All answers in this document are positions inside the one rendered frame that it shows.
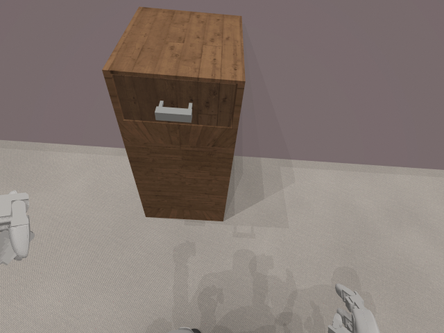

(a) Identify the handle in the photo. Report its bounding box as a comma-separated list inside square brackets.
[155, 101, 192, 123]

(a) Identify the cabinet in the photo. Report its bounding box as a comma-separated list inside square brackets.
[102, 7, 246, 221]

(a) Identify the drawer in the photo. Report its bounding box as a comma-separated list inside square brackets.
[112, 74, 236, 127]

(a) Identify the left robot hand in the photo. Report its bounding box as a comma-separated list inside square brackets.
[0, 190, 35, 265]

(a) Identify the right robot hand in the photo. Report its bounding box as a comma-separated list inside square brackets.
[328, 284, 380, 333]

